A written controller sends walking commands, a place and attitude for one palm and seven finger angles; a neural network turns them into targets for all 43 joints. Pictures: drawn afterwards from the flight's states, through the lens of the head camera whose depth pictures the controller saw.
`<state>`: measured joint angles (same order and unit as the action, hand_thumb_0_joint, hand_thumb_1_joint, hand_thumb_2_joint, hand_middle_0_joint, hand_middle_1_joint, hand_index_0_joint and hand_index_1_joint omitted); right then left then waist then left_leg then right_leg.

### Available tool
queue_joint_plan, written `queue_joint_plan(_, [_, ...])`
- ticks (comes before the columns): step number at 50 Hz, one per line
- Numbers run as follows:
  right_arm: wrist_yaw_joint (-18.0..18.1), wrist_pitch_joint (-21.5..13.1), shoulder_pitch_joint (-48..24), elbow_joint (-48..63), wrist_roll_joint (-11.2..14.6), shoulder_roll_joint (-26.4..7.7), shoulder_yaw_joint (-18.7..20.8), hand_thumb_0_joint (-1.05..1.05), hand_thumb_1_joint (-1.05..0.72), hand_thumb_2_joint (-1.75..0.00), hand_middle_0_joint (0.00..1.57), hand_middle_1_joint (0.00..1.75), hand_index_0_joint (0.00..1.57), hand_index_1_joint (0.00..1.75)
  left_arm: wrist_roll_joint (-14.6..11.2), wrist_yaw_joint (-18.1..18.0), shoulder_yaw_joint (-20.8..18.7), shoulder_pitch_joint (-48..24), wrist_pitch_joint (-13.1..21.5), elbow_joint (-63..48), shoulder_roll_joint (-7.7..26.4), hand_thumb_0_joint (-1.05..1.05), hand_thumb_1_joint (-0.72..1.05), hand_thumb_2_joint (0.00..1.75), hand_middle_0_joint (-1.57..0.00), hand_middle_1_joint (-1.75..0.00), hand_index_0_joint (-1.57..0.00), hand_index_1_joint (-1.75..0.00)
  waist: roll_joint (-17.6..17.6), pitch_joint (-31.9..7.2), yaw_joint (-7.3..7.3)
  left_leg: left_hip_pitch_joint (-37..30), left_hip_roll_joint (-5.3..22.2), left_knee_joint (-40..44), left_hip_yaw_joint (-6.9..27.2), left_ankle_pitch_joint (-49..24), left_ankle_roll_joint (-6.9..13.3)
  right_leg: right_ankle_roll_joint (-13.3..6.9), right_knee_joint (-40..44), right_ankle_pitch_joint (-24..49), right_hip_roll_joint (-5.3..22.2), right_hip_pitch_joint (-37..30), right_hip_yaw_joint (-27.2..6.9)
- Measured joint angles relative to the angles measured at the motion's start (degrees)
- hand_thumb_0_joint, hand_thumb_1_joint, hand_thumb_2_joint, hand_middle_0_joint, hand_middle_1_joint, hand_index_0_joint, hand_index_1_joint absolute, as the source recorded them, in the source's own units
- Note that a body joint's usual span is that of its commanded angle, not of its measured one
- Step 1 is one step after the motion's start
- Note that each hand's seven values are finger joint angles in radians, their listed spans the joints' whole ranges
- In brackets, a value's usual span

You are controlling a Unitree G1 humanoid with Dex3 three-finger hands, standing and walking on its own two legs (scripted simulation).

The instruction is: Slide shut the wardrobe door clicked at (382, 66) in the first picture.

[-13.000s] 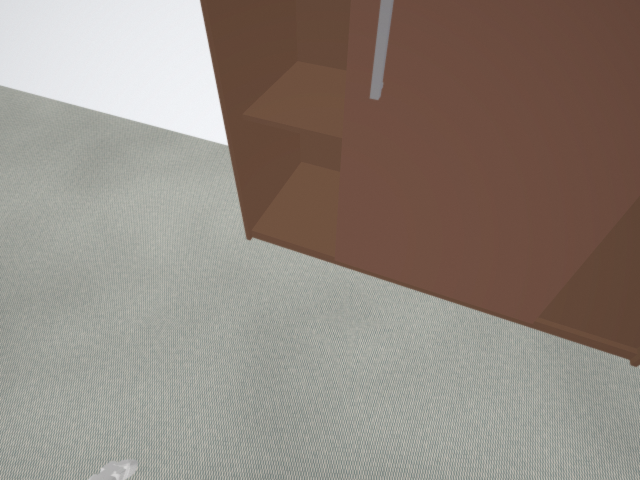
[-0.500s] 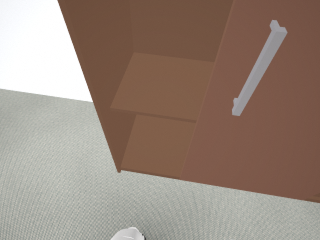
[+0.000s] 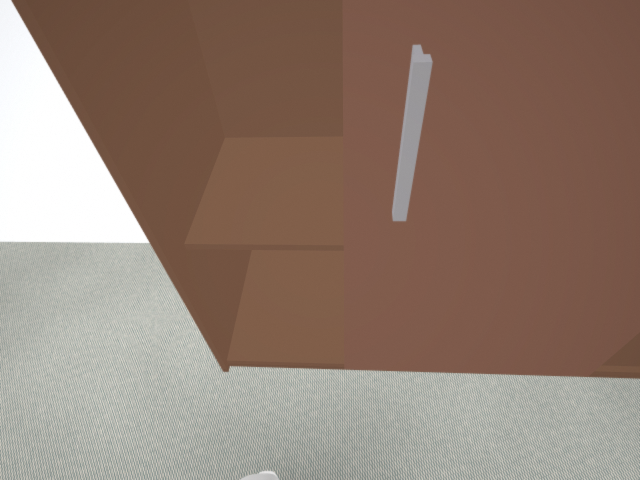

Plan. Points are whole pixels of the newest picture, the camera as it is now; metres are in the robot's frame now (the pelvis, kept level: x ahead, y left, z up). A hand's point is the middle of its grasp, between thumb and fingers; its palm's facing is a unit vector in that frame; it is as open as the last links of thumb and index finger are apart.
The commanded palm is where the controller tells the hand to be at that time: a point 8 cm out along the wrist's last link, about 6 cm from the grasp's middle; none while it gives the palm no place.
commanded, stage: come to a stop and stand still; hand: right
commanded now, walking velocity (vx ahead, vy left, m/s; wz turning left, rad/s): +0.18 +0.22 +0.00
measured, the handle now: (407, 143) +0.53 -0.11 +0.15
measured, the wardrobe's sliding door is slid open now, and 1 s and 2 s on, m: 0.38 0.38 0.38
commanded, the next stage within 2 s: look again from close up in 0.94 s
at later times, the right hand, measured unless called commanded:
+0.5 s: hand out of the picture +0.05 -0.14 -0.16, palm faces -0.02 +0.97 -0.23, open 7.3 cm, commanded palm none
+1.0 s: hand out of the picture -0.03 -0.09 -0.16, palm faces +0.05 +0.98 -0.19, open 7.3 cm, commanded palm none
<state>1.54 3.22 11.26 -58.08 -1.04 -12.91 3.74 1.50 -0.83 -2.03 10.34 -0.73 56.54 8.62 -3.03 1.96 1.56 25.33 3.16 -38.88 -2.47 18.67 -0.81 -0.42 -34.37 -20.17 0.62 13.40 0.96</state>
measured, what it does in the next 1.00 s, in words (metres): steps on the spot: left foot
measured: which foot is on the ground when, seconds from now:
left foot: up 0.00-0.40, down 0.42-1.00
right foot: down 0.00-1.00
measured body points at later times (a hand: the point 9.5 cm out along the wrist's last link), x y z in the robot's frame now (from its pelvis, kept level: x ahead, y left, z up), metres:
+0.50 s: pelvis +0.00 +0.04 +0.01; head +0.01 +0.06 +0.46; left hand -0.06 +0.26 -0.16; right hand +0.05 -0.19 -0.14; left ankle -0.03 +0.15 -0.73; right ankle -0.01 -0.10 -0.72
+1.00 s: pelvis +0.00 +0.07 +0.01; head +0.01 +0.08 +0.46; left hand -0.02 +0.29 -0.15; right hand -0.03 -0.14 -0.14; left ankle -0.03 +0.15 -0.73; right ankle -0.01 -0.09 -0.73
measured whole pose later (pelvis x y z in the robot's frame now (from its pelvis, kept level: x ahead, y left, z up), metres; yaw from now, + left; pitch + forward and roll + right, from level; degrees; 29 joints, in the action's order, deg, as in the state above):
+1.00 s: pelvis +0.00 +0.07 +0.01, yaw +1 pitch -2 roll +0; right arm 2.1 -0.8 17.9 -66.3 -0.1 -6.9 0.4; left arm 0.7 -2.4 -0.5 15.7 -0.6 66.3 8.4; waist 1.2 2.7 0.7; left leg 6.0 -2.5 -22.2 -4.8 14.8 3.3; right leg 3.6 -25.3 -13.6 5.2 9.3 0.9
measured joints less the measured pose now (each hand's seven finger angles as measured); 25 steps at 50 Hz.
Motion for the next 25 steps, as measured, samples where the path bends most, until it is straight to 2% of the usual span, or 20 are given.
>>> queue_joint_plan(4, [-1.3, 0.1, 3.3, -1.7, -0.2, -0.1, 0.3, 0.00, -0.91, -0.90, 0.20, 0.30, 0.20, 0.29, 0.3, -1.2, 0.5, 3.4, -0.1, 1.7, -0.6, 0.00, 0.94, 0.90, -0.20, -0.30, -0.20, -0.30, 0.2, -2.0, -0.17, 1.0, -3.3, -12.1, 3.8, -0.9, -0.7, -0.7, 7.7, 4.8, 0.3, -2.5, -0.3])
queue_joint_plan(7, [-1.9, -0.2, 6.1, -2.9, -0.3, -0.3, 0.5, 0.00, -0.91, -0.90, 0.20, 0.30, 0.20, 0.29, 0.1, -1.6, 0.7, 5.0, 0.3, 2.5, -0.7, 0.00, 0.93, 0.90, -0.20, -0.30, -0.20, -0.30, -0.3, -2.5, -0.05, 0.5, -3.8, -17.5, 4.5, -3.0, -1.5, -0.9, 11.9, 7.0, 0.2, -3.7, 0.7])
queue_joint_plan(10, [-2.1, 0.1, 7.9, -4.3, -0.4, -0.5, 0.5, 0.00, -0.91, -0.90, 0.20, 0.30, 0.20, 0.29, 0.1, -2.1, 0.6, 6.4, 1.0, 3.0, -0.9, 0.00, 0.93, 0.90, -0.20, -0.30, -0.20, -0.30, -0.6, -2.4, -0.68, -1.1, -3.4, -18.2, 4.4, -2.3, -2.1, -0.9, 13.8, 7.9, 0.2, -4.1, 1.6])
queue_joint_plan(14, [-2.0, 0.6, 7.4, -5.3, 0.0, -0.2, 0.1, 0.00, -0.91, -0.90, 0.20, 0.30, 0.20, 0.29, 0.2, -2.6, 0.5, 7.9, 1.5, 4.1, -1.0, 0.00, 0.92, 0.90, -0.20, -0.30, -0.20, -0.30, 0.0, -1.0, -1.94, -4.2, -2.4, -12.9, 3.1, 1.9, -2.2, -0.5, 14.0, 8.1, 0.8, -4.0, 2.0])
queue_joint_plan(17, [-1.9, 0.3, 5.4, -5.1, 0.4, 0.6, -0.5, 0.00, -0.91, -0.90, 0.20, 0.30, 0.20, 0.29, 0.2, -2.5, 0.3, 8.5, 1.0, 5.4, -0.6, 0.00, 0.91, 0.90, -0.20, -0.30, -0.20, -0.30, 1.3, 0.0, -2.88, -7.2, -1.9, -5.1, 1.9, 4.6, -1.7, 0.3, 12.6, 7.6, 1.5, -3.3, 1.9])
queue_joint_plan(19, [-1.8, -0.5, 3.9, -4.8, 0.7, 1.3, -0.9, 0.00, -0.91, -0.90, 0.20, 0.30, 0.20, 0.29, 0.1, -2.2, 0.1, 8.9, 0.6, 6.4, -0.3, 0.00, 0.91, 0.90, -0.20, -0.30, -0.20, -0.30, 2.2, 0.3, -3.28, -9.8, -1.7, 2.0, 1.3, 2.4, -1.2, 1.0, 10.9, 6.9, 1.9, -2.5, 1.7])
queue_joint_plan(21, [-1.6, -1.8, 2.9, -4.2, 0.7, 1.6, -1.3, 0.00, -0.91, -0.90, 0.20, 0.30, 0.20, 0.29, -0.2, -1.9, 0.0, 9.7, 0.4, 7.4, -0.2, 0.00, 0.91, 0.90, -0.20, -0.30, -0.20, -0.30, 2.2, 0.0, -3.33, -13.5, -1.1, 11.0, 1.0, -2.8, -0.6, 2.0, 8.0, 5.5, 1.6, -1.2, 1.8])
queue_joint_plan(22, [-1.2, -2.4, 2.1, -4.5, 0.6, 2.3, -1.5, 0.00, -0.91, -0.90, 0.20, 0.30, 0.20, 0.29, -0.5, -1.8, 0.0, 9.6, 0.2, 8.2, 0.1, 0.00, 0.91, 0.90, -0.20, -0.30, -0.20, -0.30, 3.3, 0.0, -3.24, -14.1, -1.8, 11.8, 0.7, -2.0, 0.2, 2.4, 6.3, 4.5, 2.2, -0.7, 1.5])
queue_joint_plan(25, [-0.6, -3.3, 1.0, -4.7, 0.6, 4.2, -2.3, 0.00, -0.92, -0.90, 0.20, 0.30, 0.20, 0.29, -0.6, -1.5, 0.1, 9.8, -0.7, 9.3, 0.7, 0.00, 0.91, 0.90, -0.20, -0.30, -0.20, -0.30, 5.8, -0.9, -3.76, -15.1, -3.2, 11.9, -0.7, -1.7, 2.0, 1.7, 3.8, -0.4, 3.0, -0.2, 0.2])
